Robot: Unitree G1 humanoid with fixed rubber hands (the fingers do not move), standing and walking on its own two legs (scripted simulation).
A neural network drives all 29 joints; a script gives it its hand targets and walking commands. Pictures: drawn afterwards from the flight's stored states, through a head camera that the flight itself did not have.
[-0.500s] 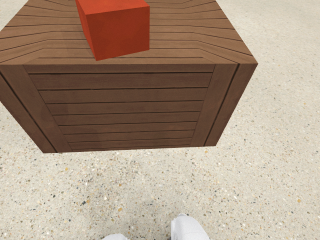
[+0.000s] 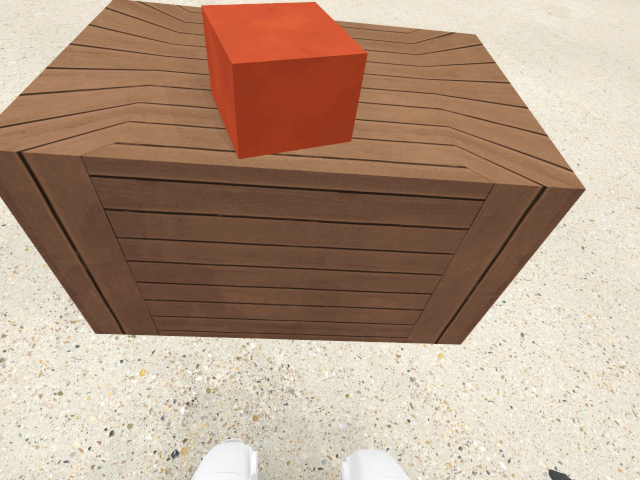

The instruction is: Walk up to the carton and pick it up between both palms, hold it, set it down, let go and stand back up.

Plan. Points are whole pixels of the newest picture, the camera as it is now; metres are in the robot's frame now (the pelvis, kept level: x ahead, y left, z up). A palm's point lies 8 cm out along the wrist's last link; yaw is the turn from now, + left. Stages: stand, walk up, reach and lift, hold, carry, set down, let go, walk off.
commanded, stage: walk up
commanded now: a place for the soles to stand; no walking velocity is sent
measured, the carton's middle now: (279, 76) +0.84 +0.09 +0.09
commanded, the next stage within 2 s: none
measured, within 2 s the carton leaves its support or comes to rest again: neither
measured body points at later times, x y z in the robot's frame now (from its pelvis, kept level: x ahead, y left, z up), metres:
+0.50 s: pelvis +0.07 -0.02 +0.01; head +0.10 +0.00 +0.46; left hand +0.19 +0.29 -0.12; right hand +0.14 -0.34 -0.10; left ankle +0.09 +0.11 -0.67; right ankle +0.13 -0.14 -0.67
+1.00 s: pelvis +0.07 -0.03 +0.03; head +0.11 -0.01 +0.47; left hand +0.17 +0.28 -0.11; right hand +0.13 -0.36 -0.09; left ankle +0.09 +0.11 -0.67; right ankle +0.13 -0.14 -0.67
